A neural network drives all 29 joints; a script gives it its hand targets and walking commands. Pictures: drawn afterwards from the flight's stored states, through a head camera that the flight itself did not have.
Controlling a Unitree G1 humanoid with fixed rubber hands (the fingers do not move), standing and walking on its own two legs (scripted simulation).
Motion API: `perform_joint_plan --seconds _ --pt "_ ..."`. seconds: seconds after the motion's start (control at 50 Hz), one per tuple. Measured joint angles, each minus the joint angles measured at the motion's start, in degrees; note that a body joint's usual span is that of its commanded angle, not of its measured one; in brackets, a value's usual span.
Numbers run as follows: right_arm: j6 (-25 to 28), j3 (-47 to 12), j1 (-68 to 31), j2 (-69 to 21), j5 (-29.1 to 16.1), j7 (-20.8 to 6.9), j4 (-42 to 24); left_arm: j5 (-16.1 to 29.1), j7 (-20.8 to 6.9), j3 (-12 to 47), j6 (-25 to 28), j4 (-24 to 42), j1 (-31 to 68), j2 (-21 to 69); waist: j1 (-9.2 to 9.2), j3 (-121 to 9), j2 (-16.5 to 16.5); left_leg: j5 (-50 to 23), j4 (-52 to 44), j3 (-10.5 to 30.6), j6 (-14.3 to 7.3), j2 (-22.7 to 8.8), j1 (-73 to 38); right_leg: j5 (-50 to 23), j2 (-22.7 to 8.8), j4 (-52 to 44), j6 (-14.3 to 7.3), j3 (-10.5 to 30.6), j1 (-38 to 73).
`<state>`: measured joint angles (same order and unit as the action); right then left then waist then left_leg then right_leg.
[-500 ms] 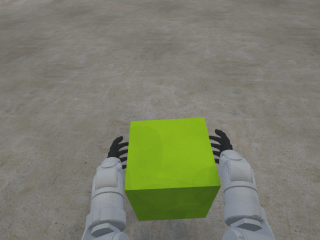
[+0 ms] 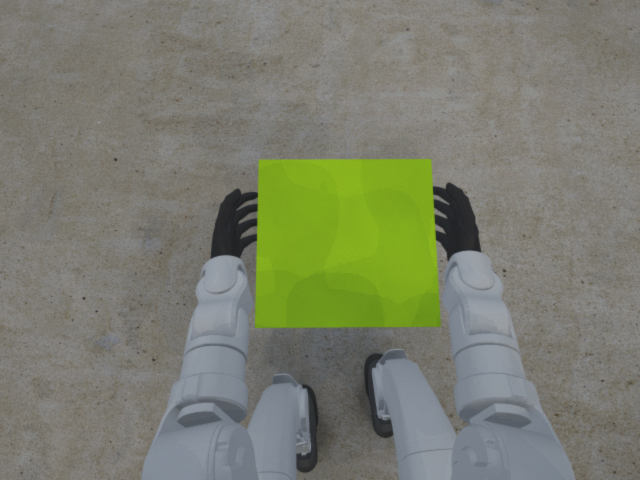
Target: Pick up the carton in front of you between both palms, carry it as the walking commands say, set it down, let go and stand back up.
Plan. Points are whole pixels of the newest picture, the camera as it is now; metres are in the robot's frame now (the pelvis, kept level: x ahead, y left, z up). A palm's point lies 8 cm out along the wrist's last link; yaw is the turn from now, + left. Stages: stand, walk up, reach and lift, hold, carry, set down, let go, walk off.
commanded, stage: set down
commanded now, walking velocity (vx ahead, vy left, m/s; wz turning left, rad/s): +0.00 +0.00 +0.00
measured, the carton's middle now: (340, 255) +0.39 -0.04 -0.15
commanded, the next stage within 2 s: none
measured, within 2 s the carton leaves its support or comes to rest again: neither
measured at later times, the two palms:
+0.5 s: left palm (265, 245) +0.44 +0.08 -0.21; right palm (445, 250) +0.39 -0.21 -0.21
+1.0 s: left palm (288, 245) +0.48 +0.06 -0.37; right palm (432, 260) +0.41 -0.23 -0.36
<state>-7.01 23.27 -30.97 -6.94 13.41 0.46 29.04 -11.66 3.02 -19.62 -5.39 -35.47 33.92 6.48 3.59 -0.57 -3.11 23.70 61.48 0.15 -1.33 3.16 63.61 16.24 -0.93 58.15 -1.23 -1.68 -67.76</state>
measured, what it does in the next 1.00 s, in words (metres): lowers itself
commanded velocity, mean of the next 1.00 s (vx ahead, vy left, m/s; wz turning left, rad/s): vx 0.00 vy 0.00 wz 0.00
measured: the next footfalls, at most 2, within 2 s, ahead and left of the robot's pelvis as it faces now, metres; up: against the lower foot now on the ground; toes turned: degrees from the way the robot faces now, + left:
none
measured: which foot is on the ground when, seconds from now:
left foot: down 0.00-1.00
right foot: down 0.00-1.00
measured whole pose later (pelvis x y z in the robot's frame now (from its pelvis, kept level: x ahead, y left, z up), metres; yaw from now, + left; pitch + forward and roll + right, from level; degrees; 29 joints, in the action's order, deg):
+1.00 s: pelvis -0.05 +0.00 -0.24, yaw +2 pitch +46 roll +0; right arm -13.2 32.0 -59.1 1.2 9.1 2.0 37.0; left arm -7.6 7.0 -15.9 -12.1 -51.5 69.4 -4.4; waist 7.5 -1.3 -4.5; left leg 33.3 111.6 -1.6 -1.5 5.1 124.7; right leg 23.9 -2.0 106.3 -0.7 -0.8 -128.9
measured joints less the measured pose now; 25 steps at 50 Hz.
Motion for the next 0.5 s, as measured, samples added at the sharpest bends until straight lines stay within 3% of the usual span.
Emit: perform_joint_plan --seconds 0.1,0.32,0.5 --pt "-0.90 0.24 -1.55 1.18 -1.69 -0.05 0.39 1.55 0.85 0.35 -1.08 -0.32 1.94 -0.08 0.44 -4.93 -0.44 2.49 7.14 -0.69 -0.51 0.35 9.69 2.21 -0.34 7.02 0.45 0.52 -9.82" --pt "-4.11 3.83 -8.45 2.98 -0.62 -0.88 4.95 -0.20 1.85 -2.52 -4.41 -4.67 9.12 -0.44 1.46 -10.28 -1.14 6.37 19.40 -2.11 -1.31 0.72 24.66 5.56 -0.70 19.20 1.05 1.60 -25.22" --pt "-4.45 5.32 -13.20 4.39 -1.64 -0.71 5.76 0.65 2.92 -1.08 -4.57 -7.08 14.96 -2.51 2.21 -10.79 -1.02 8.02 28.49 -2.41 -1.16 0.96 37.18 6.88 -0.87 28.12 1.01 1.76 -37.84"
